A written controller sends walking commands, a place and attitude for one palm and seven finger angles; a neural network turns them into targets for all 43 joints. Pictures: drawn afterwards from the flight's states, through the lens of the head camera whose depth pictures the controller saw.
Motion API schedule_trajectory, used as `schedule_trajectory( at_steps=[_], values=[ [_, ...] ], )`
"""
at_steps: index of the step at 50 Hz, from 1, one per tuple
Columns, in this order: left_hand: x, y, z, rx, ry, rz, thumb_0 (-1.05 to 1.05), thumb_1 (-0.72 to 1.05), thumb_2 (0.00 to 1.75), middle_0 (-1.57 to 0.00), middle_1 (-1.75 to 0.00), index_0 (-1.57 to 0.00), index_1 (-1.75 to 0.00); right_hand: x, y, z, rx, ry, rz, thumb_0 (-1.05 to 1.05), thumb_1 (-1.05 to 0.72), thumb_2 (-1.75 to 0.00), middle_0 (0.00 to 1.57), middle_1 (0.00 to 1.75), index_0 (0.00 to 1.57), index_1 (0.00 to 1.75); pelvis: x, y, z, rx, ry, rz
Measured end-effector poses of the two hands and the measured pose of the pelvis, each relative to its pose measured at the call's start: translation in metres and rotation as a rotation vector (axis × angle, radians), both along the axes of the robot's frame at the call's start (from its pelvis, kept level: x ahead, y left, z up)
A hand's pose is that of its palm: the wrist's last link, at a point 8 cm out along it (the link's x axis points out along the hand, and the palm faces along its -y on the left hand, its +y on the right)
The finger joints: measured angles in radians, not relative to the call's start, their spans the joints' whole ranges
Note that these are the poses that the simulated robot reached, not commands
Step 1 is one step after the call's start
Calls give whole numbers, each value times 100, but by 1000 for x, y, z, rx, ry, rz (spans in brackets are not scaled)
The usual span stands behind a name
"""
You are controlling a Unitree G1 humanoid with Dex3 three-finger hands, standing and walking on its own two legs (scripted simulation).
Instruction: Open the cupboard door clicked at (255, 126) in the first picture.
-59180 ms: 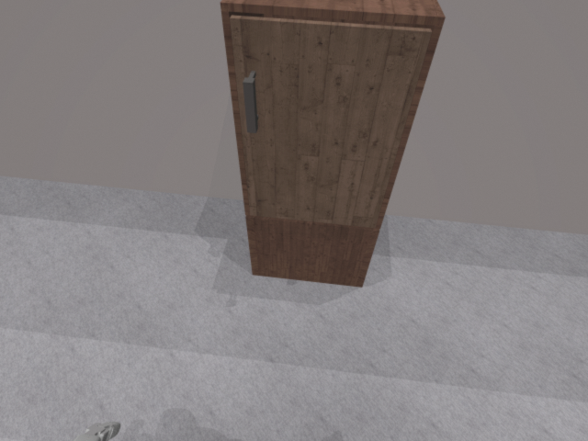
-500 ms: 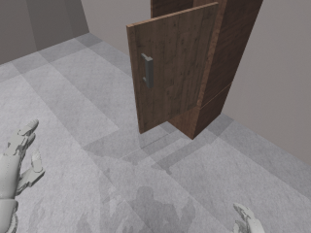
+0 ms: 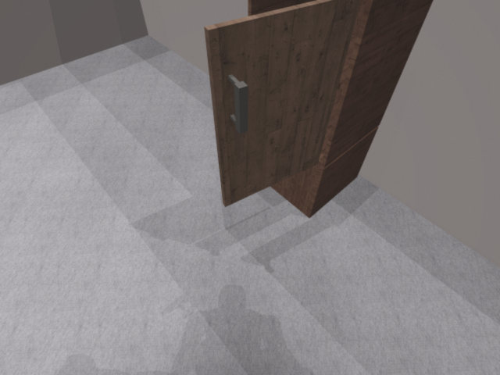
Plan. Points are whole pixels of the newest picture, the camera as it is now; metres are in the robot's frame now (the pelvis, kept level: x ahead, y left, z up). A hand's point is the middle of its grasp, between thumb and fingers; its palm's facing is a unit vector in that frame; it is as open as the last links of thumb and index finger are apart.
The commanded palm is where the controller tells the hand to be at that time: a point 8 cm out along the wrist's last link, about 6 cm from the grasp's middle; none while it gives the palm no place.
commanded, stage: let the arm hang, fingers relaxed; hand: left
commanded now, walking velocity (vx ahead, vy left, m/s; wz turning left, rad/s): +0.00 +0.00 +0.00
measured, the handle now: (237, 104) +0.67 +0.08 +0.04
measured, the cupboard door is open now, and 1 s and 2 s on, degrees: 78 78 78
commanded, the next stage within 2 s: look to check the result in 0.54 s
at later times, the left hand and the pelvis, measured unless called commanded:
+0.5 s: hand out of the picture +0.04 +0.16 -0.17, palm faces +0.01 -0.98 -0.20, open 7.3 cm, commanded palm none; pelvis +0.02 -0.01 +0.00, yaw -1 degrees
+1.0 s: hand out of the picture +0.03 +0.15 -0.17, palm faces +0.03 -0.98 -0.20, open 7.3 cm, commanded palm none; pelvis +0.04 -0.02 +0.00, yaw -1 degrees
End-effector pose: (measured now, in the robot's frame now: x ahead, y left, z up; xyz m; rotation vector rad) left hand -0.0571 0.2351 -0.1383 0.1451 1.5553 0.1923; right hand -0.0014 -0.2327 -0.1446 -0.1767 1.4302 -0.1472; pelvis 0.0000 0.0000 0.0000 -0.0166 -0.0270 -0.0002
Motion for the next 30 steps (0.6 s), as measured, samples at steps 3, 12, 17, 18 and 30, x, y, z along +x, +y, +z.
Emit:
schedule_trajectory(
  at_steps=[3, 12, 17, 18, 30],
  values=[
    [1, 4, 5, 27, 4, -2, 1, 92, 89, -20, -30, -20, -30, 4, 8, -5, 30, -13, -10, 1, -90, -90, 20, 30, 20, 30, 2, -1, 1, 3, -4, -4],
    [48, -4, 5, 35, -96, -34, 0, 91, 89, -20, -30, -20, -30, 10, 11, -10, 54, -25, -29, 1, -92, -90, 20, 30, 20, 30, 11, -4, 2, 16, -10, -15],
    [77, -19, 0, 1, -157, -52, 0, 91, 89, -20, -30, -20, -30, 10, 10, -8, 51, -20, -37, 1, -91, -90, 20, 30, 20, 30, 16, -8, 2, 20, -10, -19],
    [82, -23, 0, -6, -166, -54, 0, 91, 89, -20, -30, -20, -30, 10, 9, -7, 50, -19, -39, 1, -91, -90, 19, 30, 20, 30, 17, -9, 2, 20, -10, -19],
    [89, -32, -2, -14, -152, -41, 1, 92, 89, -20, -30, -20, -30, 13, 7, -5, 49, 5, -48, 0, -91, -90, 19, 30, 20, 30, 28, -16, 3, 21, -6, -17]
  ],
)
